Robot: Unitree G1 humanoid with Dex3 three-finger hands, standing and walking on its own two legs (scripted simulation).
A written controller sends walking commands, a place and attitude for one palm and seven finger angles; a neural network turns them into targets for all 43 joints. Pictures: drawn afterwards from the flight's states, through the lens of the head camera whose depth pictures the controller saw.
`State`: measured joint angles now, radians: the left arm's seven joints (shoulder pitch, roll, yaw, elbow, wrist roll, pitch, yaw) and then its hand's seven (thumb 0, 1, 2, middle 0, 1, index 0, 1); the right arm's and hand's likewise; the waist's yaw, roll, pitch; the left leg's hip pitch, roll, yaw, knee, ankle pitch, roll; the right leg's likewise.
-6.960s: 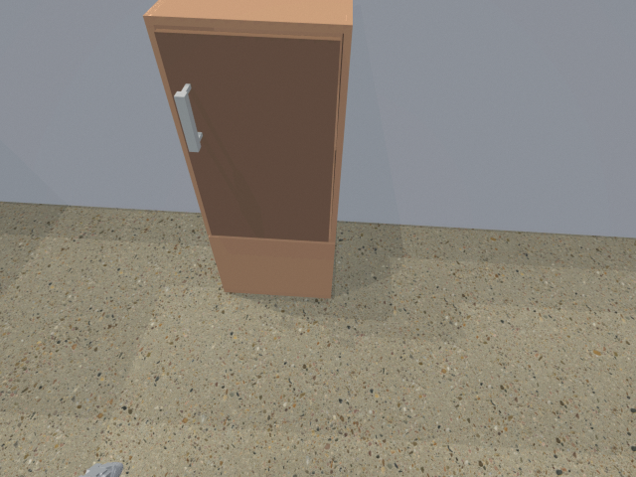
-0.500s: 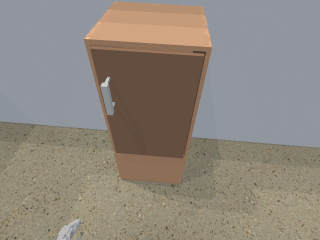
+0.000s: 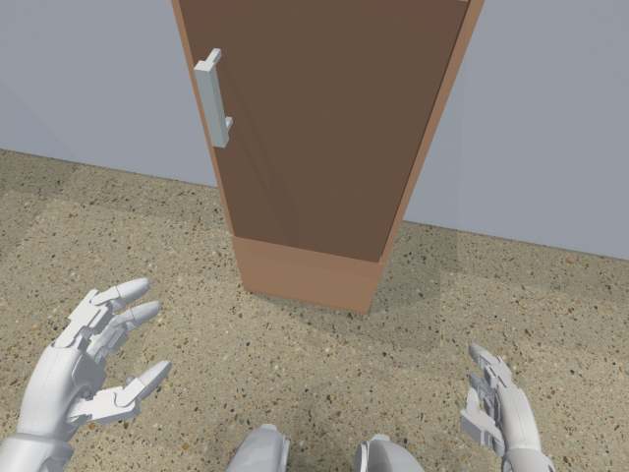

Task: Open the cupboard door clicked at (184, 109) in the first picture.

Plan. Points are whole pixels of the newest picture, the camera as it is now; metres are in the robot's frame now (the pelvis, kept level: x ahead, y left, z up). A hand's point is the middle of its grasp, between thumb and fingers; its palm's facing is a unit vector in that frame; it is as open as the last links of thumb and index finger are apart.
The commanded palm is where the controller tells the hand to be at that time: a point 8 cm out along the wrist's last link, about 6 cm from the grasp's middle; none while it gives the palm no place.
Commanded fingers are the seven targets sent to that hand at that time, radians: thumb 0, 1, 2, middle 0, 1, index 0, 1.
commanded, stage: raise the hand with hooked fingers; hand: left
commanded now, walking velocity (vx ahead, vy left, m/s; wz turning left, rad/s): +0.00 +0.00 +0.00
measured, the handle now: (217, 99) +0.60 +0.23 +0.10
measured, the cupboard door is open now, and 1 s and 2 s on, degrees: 0 0 0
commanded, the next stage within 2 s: move the hooked fingers beside the handle in 1.48 s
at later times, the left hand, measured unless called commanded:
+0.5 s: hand (111, 314) +0.25 +0.25 +0.08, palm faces -0.06 -1.00 -0.07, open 12.7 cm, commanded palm +0.23 +0.31 +0.09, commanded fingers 0.00 -0.43 0.33 -0.29 -1.15 -0.29 -1.15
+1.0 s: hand (78, 248) +0.31 +0.29 +0.12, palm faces -0.05 -1.00 -0.05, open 14.0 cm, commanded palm +0.28 +0.34 +0.12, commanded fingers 0.00 -0.50 0.30 -0.30 -1.20 -0.30 -1.20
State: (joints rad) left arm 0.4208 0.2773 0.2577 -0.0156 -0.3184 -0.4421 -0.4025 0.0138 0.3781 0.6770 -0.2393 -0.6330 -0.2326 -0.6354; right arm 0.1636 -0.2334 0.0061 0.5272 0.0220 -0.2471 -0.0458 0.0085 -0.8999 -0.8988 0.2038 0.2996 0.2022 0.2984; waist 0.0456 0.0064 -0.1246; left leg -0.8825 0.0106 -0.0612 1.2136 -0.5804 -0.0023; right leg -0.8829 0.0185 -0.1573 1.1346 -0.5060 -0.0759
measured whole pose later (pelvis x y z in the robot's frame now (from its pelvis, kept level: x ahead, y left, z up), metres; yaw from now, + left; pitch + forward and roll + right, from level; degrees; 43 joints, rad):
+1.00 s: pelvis +0.01 +0.03 +0.05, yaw -1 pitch +10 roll -2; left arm -0.04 0.45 0.42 0.41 -0.37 -0.27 -0.55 -0.01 -0.49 0.30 -0.30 -1.19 -0.30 -1.20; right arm 0.28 -0.28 0.06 0.54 0.04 -0.20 -0.07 0.01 -0.90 -0.90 0.21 0.30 0.21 0.30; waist 0.00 0.02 -0.09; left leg -0.64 -0.01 0.00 0.94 -0.48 0.04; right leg -0.66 0.01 -0.09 0.87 -0.39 -0.03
